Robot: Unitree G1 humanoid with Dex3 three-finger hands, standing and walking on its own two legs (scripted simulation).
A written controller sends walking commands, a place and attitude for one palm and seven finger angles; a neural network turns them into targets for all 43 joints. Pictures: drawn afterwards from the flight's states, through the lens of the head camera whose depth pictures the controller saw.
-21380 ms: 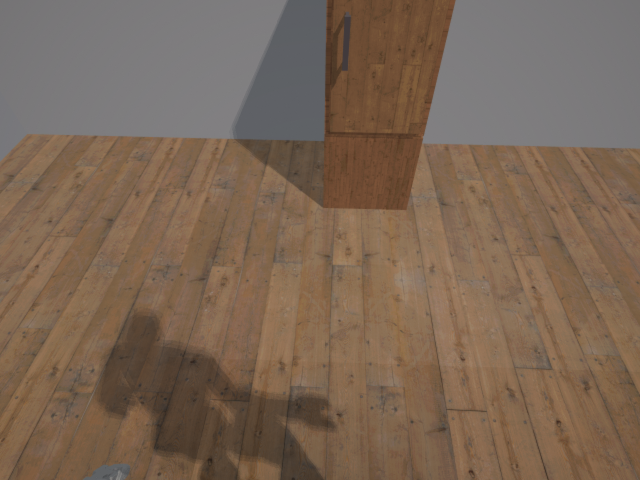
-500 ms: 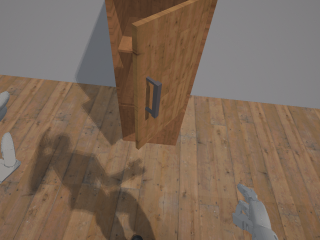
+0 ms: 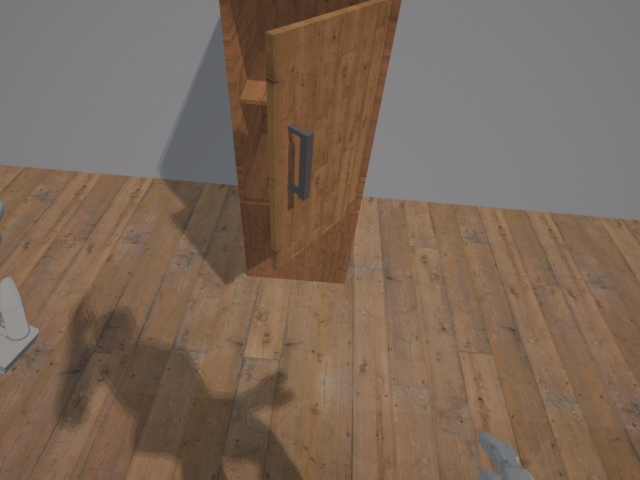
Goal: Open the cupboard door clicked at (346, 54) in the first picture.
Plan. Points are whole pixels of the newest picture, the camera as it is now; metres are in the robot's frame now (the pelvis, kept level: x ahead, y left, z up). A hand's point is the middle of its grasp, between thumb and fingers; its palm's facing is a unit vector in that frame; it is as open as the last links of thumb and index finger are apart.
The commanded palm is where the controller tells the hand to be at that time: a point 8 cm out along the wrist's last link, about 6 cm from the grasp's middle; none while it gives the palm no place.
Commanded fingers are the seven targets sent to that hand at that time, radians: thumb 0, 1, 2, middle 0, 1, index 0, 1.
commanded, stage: stop stepping back and stand still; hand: left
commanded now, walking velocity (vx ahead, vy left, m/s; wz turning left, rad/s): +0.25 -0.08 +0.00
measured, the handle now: (298, 163) +0.71 +0.07 +0.00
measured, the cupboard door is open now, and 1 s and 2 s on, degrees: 52 52 52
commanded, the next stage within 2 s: let the arm hang, fingers relaxed in 1.04 s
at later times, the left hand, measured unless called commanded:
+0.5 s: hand out of the picture +0.13 +0.26 +0.17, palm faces +0.48 -0.77 -0.41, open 7.4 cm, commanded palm +0.07 +0.30 +0.18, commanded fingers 0.00 0.90 0.90 -0.20 -0.30 -0.20 -0.30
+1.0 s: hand out of the picture +0.14 +0.29 +0.16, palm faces +0.42 -0.78 -0.47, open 7.4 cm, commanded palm +0.08 +0.33 +0.18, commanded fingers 0.00 0.90 0.90 -0.20 -0.30 -0.20 -0.30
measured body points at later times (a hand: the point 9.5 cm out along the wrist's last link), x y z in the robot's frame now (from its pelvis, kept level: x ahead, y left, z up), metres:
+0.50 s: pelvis -0.06 -0.01 +0.00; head -0.08 -0.01 +0.45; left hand +0.10 +0.30 +0.19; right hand +0.08 -0.27 -0.09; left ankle -0.05 +0.14 -0.74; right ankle -0.05 -0.09 -0.73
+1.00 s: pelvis -0.06 +0.02 +0.01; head -0.04 +0.02 +0.46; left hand +0.11 +0.33 +0.18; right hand +0.11 -0.20 -0.08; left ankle -0.05 +0.14 -0.73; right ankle -0.05 -0.09 -0.73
